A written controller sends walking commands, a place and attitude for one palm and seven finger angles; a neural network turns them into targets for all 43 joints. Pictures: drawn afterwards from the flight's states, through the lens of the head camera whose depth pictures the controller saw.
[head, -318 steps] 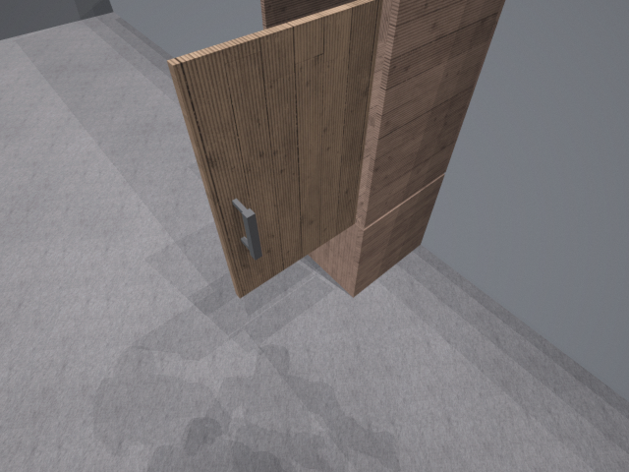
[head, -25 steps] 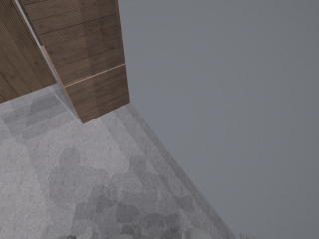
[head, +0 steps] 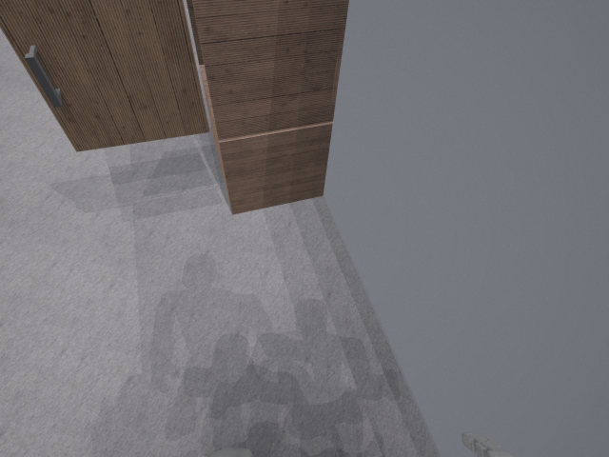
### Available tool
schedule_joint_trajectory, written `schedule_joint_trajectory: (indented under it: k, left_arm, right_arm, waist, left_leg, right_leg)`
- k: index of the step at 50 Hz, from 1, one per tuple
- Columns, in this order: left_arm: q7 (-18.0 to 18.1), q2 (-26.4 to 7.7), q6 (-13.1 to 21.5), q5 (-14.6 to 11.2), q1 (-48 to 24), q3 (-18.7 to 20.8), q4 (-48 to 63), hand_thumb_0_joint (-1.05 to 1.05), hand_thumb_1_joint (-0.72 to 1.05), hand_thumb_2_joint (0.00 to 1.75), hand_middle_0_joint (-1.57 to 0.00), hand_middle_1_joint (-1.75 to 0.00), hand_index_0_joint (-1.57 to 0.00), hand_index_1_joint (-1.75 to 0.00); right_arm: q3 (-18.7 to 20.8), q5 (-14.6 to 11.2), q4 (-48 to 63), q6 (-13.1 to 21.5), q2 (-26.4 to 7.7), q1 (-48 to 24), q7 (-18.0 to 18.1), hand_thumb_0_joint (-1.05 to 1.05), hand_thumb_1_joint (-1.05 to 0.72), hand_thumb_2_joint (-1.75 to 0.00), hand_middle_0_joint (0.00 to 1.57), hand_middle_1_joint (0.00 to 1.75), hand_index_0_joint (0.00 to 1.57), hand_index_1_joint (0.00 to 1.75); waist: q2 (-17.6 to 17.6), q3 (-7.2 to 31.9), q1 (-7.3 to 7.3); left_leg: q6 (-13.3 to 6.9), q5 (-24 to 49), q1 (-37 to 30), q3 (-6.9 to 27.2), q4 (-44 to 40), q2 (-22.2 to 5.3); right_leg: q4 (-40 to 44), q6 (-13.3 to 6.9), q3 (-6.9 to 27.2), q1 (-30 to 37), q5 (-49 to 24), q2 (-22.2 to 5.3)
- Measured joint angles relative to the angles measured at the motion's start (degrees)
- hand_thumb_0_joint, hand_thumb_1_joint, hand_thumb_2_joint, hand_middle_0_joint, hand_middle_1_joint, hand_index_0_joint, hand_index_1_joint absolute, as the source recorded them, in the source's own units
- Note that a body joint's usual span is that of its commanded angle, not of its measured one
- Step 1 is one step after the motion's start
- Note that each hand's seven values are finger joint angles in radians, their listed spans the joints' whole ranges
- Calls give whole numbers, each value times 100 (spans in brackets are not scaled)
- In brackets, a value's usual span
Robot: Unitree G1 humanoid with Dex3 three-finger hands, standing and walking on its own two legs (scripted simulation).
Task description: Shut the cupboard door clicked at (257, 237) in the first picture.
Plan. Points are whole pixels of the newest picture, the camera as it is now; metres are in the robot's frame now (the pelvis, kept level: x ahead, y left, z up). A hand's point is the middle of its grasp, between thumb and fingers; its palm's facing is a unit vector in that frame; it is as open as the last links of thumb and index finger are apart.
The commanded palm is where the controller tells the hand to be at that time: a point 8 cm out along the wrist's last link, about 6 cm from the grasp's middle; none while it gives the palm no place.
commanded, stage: turn to face it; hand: left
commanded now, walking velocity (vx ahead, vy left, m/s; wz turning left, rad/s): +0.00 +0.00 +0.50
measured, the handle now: (45, 77) +0.88 +0.68 -0.07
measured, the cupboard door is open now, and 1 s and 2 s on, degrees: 89 89 89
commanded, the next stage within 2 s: take the last steps up to it in 0.48 s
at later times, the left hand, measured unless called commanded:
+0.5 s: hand out of the picture +0.01 +0.15 -0.14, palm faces +0.24 -0.94 -0.25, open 7.4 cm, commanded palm none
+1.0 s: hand out of the picture -0.02 +0.14 -0.14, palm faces +0.44 -0.87 -0.24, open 7.4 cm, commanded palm none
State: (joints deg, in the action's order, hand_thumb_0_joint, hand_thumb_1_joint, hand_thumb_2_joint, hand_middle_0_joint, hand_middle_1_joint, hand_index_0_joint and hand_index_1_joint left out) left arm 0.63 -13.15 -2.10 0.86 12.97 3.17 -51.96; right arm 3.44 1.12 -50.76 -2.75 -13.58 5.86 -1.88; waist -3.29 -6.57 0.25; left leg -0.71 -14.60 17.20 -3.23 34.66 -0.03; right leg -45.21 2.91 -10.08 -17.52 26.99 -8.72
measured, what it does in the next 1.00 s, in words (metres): steps on the spot, turning left: right foot, then left foot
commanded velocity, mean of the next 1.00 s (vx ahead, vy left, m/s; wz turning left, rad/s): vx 0.13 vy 0.07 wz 0.27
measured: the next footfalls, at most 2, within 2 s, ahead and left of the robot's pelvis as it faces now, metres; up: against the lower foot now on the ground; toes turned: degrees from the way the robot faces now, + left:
right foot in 0.28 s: +0.06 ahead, -0.16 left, +0.00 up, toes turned +4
left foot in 0.58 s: +0.01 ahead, +0.09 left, +0.00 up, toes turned +17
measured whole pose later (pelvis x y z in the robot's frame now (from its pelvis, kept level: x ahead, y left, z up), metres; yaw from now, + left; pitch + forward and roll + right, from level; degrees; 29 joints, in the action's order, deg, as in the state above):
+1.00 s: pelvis +0.05 -0.04 +0.02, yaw +22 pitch +0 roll +2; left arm 0.3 -10.0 2.8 1.5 18.8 3.1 -58.7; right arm 3.5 1.7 -57.6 -3.3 -12.5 11.2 -2.3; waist -0.4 -3.5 1.5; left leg 2.1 -16.2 29.4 -1.1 59.1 -2.3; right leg -23.8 0.2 -8.0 -6.0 17.5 -5.3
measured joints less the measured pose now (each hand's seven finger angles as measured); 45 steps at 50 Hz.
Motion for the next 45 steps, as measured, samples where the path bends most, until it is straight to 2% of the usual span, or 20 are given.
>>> schedule_joint_trajectory:
  k: [1,3,6,10,13,14,16,18,20,22,25,28,29,32,35,37,39,41,43,45]
  left_arm:
    - [17,-57,-76,4,-57,19,-40,1,91,90,-20,-30,-20,-30]
    - [40,-131,-173,2,-188,59,-114,1,91,90,-20,-30,-20,-30]
    - [16,-174,-186,-7,-347,93,-92,1,91,90,-20,-30,-20,-29]
    - [-13,-161,-114,-21,-447,79,23,1,91,90,-19,-30,-20,-29]
    - [-21,-154,3,-22,-406,53,113,1,91,90,-19,-30,-20,-29]
    - [-8,-154,70,4,-369,54,135,1,91,90,-19,-30,-20,-29]
    - [19,-42,126,43,-350,14,108,1,91,90,-19,-30,-20,-29]
    - [48,68,144,51,-265,-24,82,0,91,90,-19,-30,-20,-29]
    - [65,142,140,63,-166,-49,33,0,91,90,-20,-30,-20,-29]
    - [60,185,150,73,-76,-72,-29,0,91,90,-20,-30,-20,-29]
    - [42,218,175,81,28,-91,-137,1,91,90,-20,-30,-20,-30]
    - [30,214,160,38,120,-79,-275,1,91,90,-20,-30,-20,-30]
    - [22,229,132,11,171,-75,-297,1,91,90,-20,-30,-20,-30]
    - [33,95,-45,-14,54,-36,-444,1,91,90,-20,-30,-20,-30]
    - [-27,67,-133,15,-57,-2,-540,1,91,90,-20,-30,-20,-29]
    - [-84,79,-92,23,-93,9,-535,1,91,90,-20,-30,-20,-29]
    - [-134,95,1,30,-88,13,-488,1,91,90,-19,-30,-20,-29]
    - [-163,73,145,46,-13,23,-391,1,91,90,-19,-30,-20,-29]
    - [-124,105,277,72,29,41,-360,1,91,90,-19,-30,-20,-29]
    - [-75,187,358,72,164,27,-381,0,91,90,-19,-30,-20,-29]
  right_arm:
    - [-20,16,7,31,37,0,23,1,-91,-89,20,30,20,30]
    - [-59,38,19,61,88,65,88,1,-91,-89,20,30,20,30]
    - [-96,58,-34,46,121,154,154,1,-90,-89,20,30,20,30]
    - [-100,71,-114,-14,116,245,158,1,-90,-89,20,30,21,30]
    - [-68,41,-142,-83,102,330,146,1,-90,-89,20,30,21,30]
    - [-47,15,-146,-106,96,345,136,1,-90,-89,20,30,21,30]
    - [17,0,-200,-168,12,305,122,1,-90,-89,20,30,21,30]
    - [59,-4,-268,-211,-42,259,114,1,-90,-89,20,30,21,30]
    - [66,-12,-314,-216,-40,222,104,1,-91,-89,20,30,20,30]
    - [45,-27,-342,-196,-3,195,95,1,-91,-89,20,30,20,30]
    - [-6,-49,-375,-142,61,135,92,1,-91,-89,20,30,20,30]
    - [-74,-51,-389,-34,103,97,102,1,-91,-89,20,30,20,30]
    - [-93,-38,-361,20,69,129,97,1,-91,-89,20,30,20,30]
    - [-149,43,-428,67,217,84,157,1,-91,-89,20,30,20,30]
    - [-198,81,-421,105,282,179,211,1,-91,-89,20,30,20,30]
    - [-211,88,-438,132,290,284,215,1,-91,-89,20,30,20,30]
    - [-215,80,-481,135,281,402,205,1,-90,-89,20,30,21,30]
    - [-201,42,-514,108,278,560,184,1,-90,-89,20,30,21,30]
    - [-152,23,-585,26,241,644,139,1,-90,-89,20,30,21,30]
    - [-89,49,-684,-64,166,659,75,1,-90,-89,20,30,21,30]
  waist:
    - [-49,-21,22]
    - [-49,-14,31]
    - [54,-10,46]
    - [259,17,21]
    - [362,99,-4]
    - [349,131,10]
    - [477,65,-25]
    - [499,26,-35]
    - [421,12,-39]
    - [300,12,-26]
    - [144,6,38]
    - [86,33,62]
    - [186,103,57]
    - [-25,53,135]
    - [58,84,157]
    - [185,126,138]
    - [307,182,118]
    - [325,279,114]
    - [351,265,144]
    - [410,266,178]
  left_leg:
    - [-30,-160,46,43,123,27]
    - [-4,-309,62,191,109,41]
    - [98,-141,-8,422,-165,27]
    - [187,15,-46,689,-364,-18]
    - [311,-64,86,866,-171,3]
    - [292,-291,208,861,63,39]
    - [239,-1125,529,858,1096,89]
    - [241,-1346,801,709,2143,130]
    - [283,-1364,846,497,2476,106]
    - [323,-1360,699,312,2169,79]
    - [333,-1267,326,128,1247,73]
    - [276,-464,-189,52,-36,57]
    - [158,26,-338,144,-432,-41]
    - [12,-208,-222,181,-174,57]
    - [24,-212,-250,292,-280,40]
    - [36,-135,-300,393,-413,13]
    - [62,-128,-327,488,-446,-10]
    - [50,-387,-208,545,-154,42]
    - [53,-1112,135,523,853,90]
    - [84,-1089,560,479,1980,81]
  right_leg:
    - [-514,45,223,-204,284,64]
    - [-1252,99,516,-542,385,218]
    - [-1426,129,713,-755,164,356]
    - [-504,93,778,-531,8,498]
    - [796,35,741,7,-585,595]
    - [1054,-105,756,86,-751,573]
    - [905,-287,616,90,-760,558]
    - [998,-339,525,212,-776,497]
    - [1205,-339,472,355,-860,421]
    - [1396,-335,420,471,-945,345]
    - [1508,-307,336,549,-985,267]
    - [1306,-241,204,497,-858,252]
    - [1123,-213,115,405,-757,323]
    - [182,-63,379,52,158,327]
    - [-686,-90,546,-275,361,474]
    - [-619,-127,537,-285,319,537]
    - [-46,-155,493,-93,157,598]
    - [949,-219,479,295,-88,599]
    - [1030,-363,392,373,-679,538]
    - [1143,-404,302,559,-671,497]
